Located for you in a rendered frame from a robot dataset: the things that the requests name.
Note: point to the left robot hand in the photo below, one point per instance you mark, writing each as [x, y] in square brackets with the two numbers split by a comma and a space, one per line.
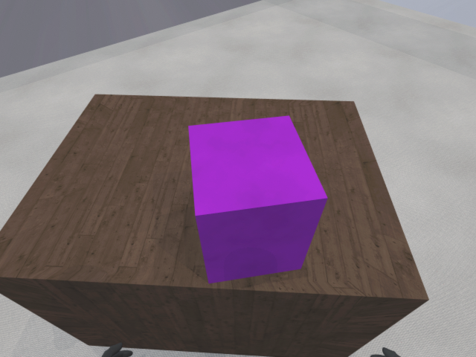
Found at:
[114, 351]

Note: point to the pedestal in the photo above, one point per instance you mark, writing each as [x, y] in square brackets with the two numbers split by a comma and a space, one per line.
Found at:
[105, 244]

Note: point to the carton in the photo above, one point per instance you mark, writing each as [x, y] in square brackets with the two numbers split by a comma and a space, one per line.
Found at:
[257, 197]

